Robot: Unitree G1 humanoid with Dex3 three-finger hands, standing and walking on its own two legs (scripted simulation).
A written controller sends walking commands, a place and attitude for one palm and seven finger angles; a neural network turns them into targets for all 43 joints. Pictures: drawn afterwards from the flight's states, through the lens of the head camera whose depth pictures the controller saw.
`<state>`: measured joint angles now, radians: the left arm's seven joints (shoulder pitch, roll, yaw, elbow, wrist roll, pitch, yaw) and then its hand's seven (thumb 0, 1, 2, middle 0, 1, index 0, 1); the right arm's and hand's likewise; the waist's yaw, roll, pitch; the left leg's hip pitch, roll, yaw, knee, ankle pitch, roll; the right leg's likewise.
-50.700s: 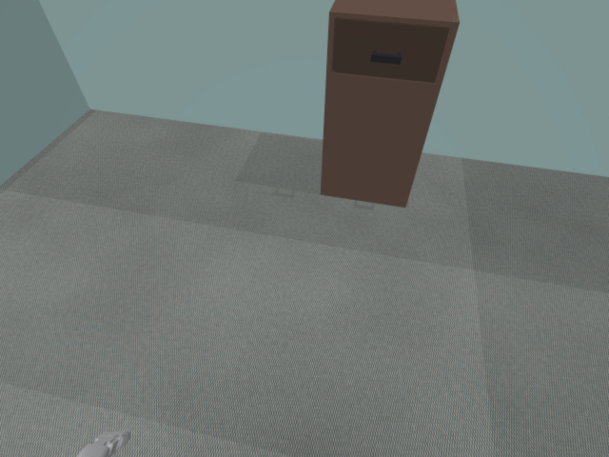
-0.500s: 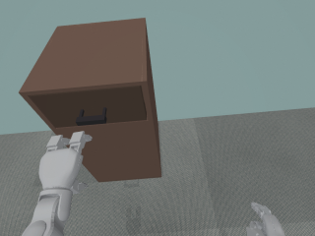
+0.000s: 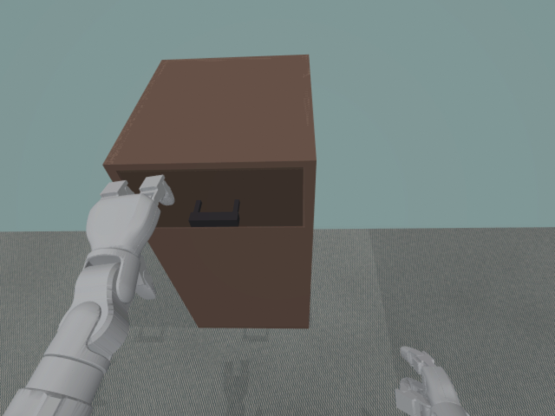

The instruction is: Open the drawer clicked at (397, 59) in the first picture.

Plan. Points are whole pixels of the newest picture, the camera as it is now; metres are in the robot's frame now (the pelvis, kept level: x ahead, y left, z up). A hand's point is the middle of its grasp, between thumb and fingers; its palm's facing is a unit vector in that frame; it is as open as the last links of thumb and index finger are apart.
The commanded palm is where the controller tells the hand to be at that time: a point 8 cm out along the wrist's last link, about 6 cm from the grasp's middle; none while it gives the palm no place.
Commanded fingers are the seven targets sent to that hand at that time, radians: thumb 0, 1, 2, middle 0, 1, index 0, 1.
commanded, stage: raise the hand with hooked fingers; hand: left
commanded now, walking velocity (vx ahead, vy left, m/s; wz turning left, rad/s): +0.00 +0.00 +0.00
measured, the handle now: (216, 211) +0.50 +0.21 -0.06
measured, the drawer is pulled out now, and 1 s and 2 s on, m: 0.00 0.00 0.00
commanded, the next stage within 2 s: move the hooked fingers above the handle in 0.34 s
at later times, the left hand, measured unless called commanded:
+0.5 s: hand (154, 258) +0.29 +0.22 +0.08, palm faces +0.07 -0.08 -0.99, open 13.9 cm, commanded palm +0.27 +0.23 +0.13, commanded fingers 0.00 -0.50 0.30 -0.30 -1.20 -0.30 -1.20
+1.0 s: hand (177, 242) +0.35 +0.22 +0.04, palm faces -0.06 -0.05 -1.00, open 13.9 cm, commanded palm +0.34 +0.23 +0.10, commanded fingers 0.00 -0.50 0.30 -0.30 -1.20 -0.30 -1.20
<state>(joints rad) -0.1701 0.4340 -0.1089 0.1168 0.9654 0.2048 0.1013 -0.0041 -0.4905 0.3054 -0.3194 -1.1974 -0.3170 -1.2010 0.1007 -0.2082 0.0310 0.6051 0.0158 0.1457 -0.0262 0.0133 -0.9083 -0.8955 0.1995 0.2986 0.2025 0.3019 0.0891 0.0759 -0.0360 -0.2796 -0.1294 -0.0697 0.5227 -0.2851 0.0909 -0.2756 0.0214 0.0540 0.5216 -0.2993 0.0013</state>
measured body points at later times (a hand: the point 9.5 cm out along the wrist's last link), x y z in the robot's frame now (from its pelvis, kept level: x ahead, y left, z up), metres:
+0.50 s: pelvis -0.01 -0.02 +0.00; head +0.01 -0.05 +0.45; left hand +0.29 +0.23 +0.13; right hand +0.17 -0.24 -0.12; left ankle -0.02 +0.06 -0.73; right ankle -0.02 -0.13 -0.73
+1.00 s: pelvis +0.00 -0.05 -0.01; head +0.04 -0.07 +0.44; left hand +0.35 +0.22 +0.09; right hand +0.14 -0.31 -0.13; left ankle -0.02 +0.06 -0.73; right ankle -0.02 -0.13 -0.73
